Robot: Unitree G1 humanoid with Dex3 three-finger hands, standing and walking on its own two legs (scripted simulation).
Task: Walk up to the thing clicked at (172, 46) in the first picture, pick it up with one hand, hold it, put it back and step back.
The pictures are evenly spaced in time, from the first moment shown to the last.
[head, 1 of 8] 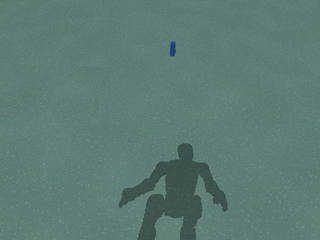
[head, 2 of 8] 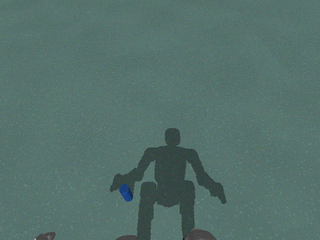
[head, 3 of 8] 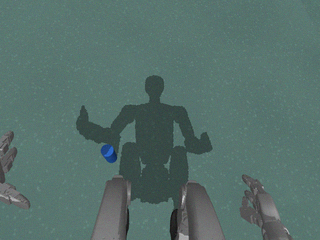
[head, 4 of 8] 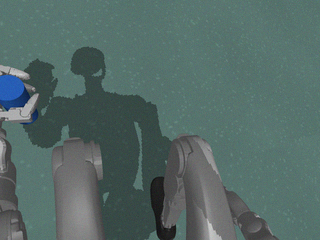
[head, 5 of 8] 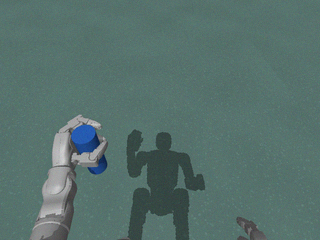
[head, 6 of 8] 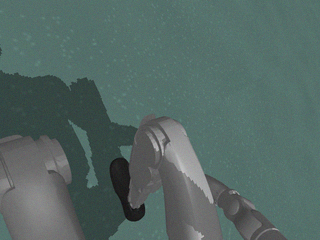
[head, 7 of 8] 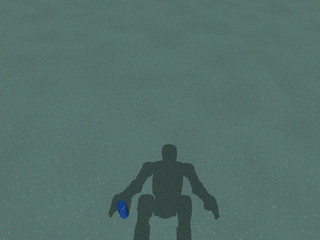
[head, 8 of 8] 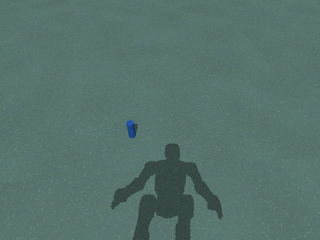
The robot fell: no
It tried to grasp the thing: yes
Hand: left
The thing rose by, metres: 0.68
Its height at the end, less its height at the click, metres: +0.00
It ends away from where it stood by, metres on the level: 0.02
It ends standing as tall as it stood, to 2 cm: yes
